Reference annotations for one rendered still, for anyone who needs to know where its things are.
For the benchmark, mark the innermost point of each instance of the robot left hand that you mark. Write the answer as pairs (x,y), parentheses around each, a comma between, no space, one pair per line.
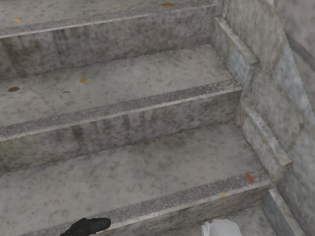
(87,227)

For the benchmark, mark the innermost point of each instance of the robot right thigh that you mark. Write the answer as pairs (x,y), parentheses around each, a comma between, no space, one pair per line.
(220,227)

